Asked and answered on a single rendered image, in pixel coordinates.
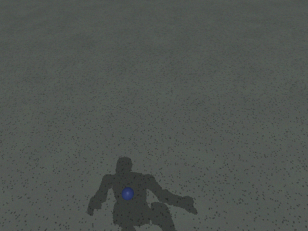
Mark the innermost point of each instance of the ball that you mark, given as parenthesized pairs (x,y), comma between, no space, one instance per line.
(127,193)

